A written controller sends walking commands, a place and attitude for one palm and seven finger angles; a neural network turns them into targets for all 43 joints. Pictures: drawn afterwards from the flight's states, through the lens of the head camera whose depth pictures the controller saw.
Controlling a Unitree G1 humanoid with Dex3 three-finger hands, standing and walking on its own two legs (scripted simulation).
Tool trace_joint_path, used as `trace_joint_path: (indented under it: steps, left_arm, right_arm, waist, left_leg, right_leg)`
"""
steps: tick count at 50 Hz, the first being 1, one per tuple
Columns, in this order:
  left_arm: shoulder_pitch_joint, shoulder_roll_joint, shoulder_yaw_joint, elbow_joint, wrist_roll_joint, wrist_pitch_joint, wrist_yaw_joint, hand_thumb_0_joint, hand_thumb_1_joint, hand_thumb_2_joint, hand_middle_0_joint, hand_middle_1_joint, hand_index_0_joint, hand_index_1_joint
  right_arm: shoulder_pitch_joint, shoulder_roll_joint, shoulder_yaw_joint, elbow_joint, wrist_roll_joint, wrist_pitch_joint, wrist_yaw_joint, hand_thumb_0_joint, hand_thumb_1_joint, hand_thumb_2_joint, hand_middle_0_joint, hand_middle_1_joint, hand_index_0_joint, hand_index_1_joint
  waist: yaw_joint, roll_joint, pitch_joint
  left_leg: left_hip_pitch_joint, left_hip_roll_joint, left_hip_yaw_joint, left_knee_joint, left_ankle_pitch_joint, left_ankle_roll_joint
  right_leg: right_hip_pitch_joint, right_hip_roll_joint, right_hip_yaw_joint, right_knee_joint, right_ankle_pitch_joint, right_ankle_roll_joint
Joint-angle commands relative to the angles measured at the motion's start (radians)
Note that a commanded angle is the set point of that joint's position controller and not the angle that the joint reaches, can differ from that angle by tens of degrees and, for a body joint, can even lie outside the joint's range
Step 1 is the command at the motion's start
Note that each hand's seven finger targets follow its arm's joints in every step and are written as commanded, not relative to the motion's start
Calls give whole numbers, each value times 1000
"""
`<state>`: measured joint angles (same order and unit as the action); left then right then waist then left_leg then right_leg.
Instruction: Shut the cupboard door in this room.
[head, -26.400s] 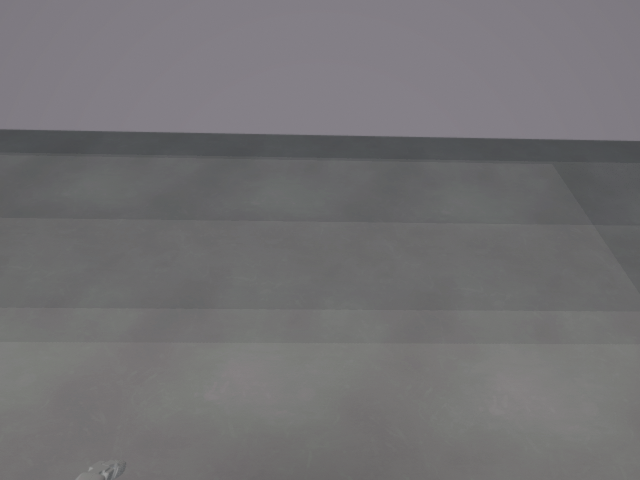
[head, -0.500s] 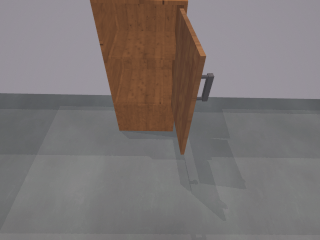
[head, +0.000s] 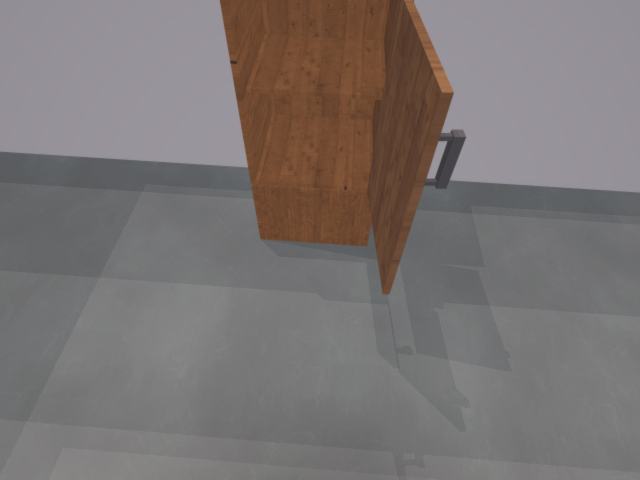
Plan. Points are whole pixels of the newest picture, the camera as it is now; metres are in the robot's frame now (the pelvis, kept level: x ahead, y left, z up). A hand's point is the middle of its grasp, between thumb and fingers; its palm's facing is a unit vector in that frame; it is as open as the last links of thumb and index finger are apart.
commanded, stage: stand and wait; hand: left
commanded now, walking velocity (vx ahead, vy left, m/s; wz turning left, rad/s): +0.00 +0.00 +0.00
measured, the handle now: (438, 160) +0.66 -0.18 -0.01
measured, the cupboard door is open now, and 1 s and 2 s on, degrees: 96 96 96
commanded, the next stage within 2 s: turn or walk to find it in 0.72 s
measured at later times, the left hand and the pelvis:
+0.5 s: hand out of the picture +0.00 +0.17 -0.17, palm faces +0.02 -0.98 -0.20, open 7.4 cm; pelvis +0.00 -0.01 +0.01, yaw +0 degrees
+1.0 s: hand out of the picture +0.05 +0.21 -0.17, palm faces +0.07 -0.96 -0.27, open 7.4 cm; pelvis +0.01 -0.01 +0.00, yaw +3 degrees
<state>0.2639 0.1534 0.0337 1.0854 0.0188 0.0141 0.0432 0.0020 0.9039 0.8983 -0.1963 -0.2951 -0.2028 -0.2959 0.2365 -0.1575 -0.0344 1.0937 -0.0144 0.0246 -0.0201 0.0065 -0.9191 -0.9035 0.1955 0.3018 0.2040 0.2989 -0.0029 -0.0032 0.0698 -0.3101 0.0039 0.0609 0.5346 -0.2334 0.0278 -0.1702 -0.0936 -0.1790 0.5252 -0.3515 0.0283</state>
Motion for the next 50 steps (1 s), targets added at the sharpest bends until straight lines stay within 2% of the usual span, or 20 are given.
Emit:
trace_joint_path:
  steps: [1, 5, 8, 10, 13, 19, 25, 33, 36, 41, 43, 46, 48, 49, 50]
  left_arm:
    - [100, 95, 14, -24, -1, -18, 1, 0, 900, 900, -200, -300, -200, -300]
    - [79, 122, 11, -21, -2, -23, 0, 0, 900, 900, -200, -300, -200, -300]
    - [69, 122, 6, -17, -5, -24, -1, 0, 900, 900, -200, -300, -200, -300]
    - [73, 122, 2, -8, -3, -24, -2, 0, 900, 900, -200, -300, -200, -300]
    - [74, 128, -3, 3, -4, -26, -5, 0, 900, 900, -200, -300, -200, -300]
    - [68, 148, -1, 10, -5, -35, -8, 0, 900, 900, -200, -300, -200, -300]
    - [58, 174, 2, 8, -5, -42, -10, 0, 900, 900, -200, -300, -200, -300]
    - [14, 224, 10, -1, -6, -44, -17, 0, 900, 900, -200, -300, -200, -300]
    - [-3, 246, 14, -5, -6, -46, -19, 0, 900, 900, -200, -300, -200, -300]
    - [10, 193, 11, -19, -9, -15, -9, 0, 900, 900, -200, -300, -200, -300]
    - [14, 200, 14, -31, -10, -8, -8, 0, 900, 900, -200, -300, -200, -300]
    - [13, 227, 28, -56, -7, -3, -6, 0, 900, 900, -200, -300, -200, -300]
    - [10, 252, 40, -78, -4, -1, -5, 0, 900, 900, -200, -300, -200, -300]
    - [-3, 263, 45, -92, 0, -1, -5, 0, 900, 900, -200, -300, -200, -300]
    - [-19, 266, 48, -107, 4, -2, -3, 0, 900, 900, -200, -300, -200, -300]
  right_arm:
    - [30, -108, -22, -54, 3, -27, -2, 0, -900, -900, 200, 300, 200, 300]
    - [39, -91, -12, -49, 4, -28, 1, 0, -900, -900, 200, 300, 200, 300]
    - [32, -96, -5, -39, 4, -30, 0, 0, -900, -900, 200, 300, 200, 300]
    - [23, -108, -4, -34, 7, -31, 1, 0, -900, -900, 200, 300, 200, 300]
    - [1, -116, -1, -31, 7, -32, -1, 0, -900, -900, 200, 300, 200, 300]
    - [-1, -137, -1, -21, 8, -41, -3, 0, -900, -900, 200, 300, 200, 300]
    - [-11, -167, -5, -18, 10, -47, -5, 0, -900, -900, 200, 300, 200, 300]
    - [-37, -211, -7, -17, 10, -51, -3, 0, -900, -900, 200, 300, 200, 300]
    - [-48, -233, -9, -20, 10, -55, -3, 0, -900, -900, 200, 300, 200, 300]
    - [-26, -165, 3, -35, 4, -31, 5, 0, -900, -900, 200, 300, 200, 300]
    - [-27, -172, 1, -50, 2, -23, 6, 0, -900, -900, 200, 300, 200, 300]
    - [-31, -182, -7, -76, 0, -16, 9, 0, -900, -900, 200, 300, 200, 300]
    - [-34, -173, -14, -99, 0, -10, 10, 0, -900, -900, 200, 300, 200, 300]
    - [-41, -166, -18, -112, -1, -5, 11, 0, -900, -900, 200, 300, 200, 300]
    - [-49, -163, -23, -130, -3, 0, 12, 0, -900, -900, 200, 300, 200, 300]
  waist:
    - [12, 2, -74]
    - [2, -60, -63]
    - [-2, -11, -38]
    - [6, 9, -8]
    - [8, 25, 27]
    - [6, 18, -11]
    - [10, -8, -11]
    - [11, 13, -4]
    - [12, 6, -42]
    - [15, 23, -39]
    - [18, 22, -46]
    - [26, -9, -66]
    - [29, -87, -76]
    - [30, -141, -59]
    - [28, -177, -39]
  left_leg:
    - [25, 125, -149, -100, 146, 23]
    - [43, 92, -90, -52, 188, -7]
    - [70, 102, -100, -79, 208, -8]
    - [55, 111, -123, -116, 179, -3]
    - [57, 108, -120, -147, 119, -5]
    - [106, 108, -110, -159, 164, -8]
    - [125, 112, -107, -163, 194, -5]
    - [125, 116, -110, -191, 172, -5]
    - [146, 121, -114, -188, 218, -3]
    - [60, 116, -124, -139, 267, -15]
    - [24, 117, -137, -109, 285, -11]
    - [-55, 102, -135, -35, 282, -13]
    - [-100, 74, -79, 81, 228, -26]
    - [-118, 64, -41, 164, 119, -35]
    - [-138, 62, -20, 248, -44, -43]
  right_leg:
    - [11, -70, 83, -85, 141, -31]
    - [14, -110, 101, -121, 207, -49]
    - [-5, -93, 89, -121, 192, -42]
    - [1, -73, 80, -138, 142, -31]
    - [-8, -71, 90, -175, 108, -31]
    - [25, -73, 92, -198, 147, -36]
    - [44, -75, 95, -223, 180, -41]
    - [59, -76, 101, -240, 160, -47]
    - [87, -78, 102, -235, 204, -47]
    - [95, -89, 67, -149, 211, -35]
    - [96, -95, 62, -114, 225, -38]
    - [130, -137, 70, -84, 251, -64]
    - [136, -216, 95, -100, 287, -107]
    - [112, -272, 108, -123, 313, -137]
    - [85, -321, 119, -139, 372, -167]
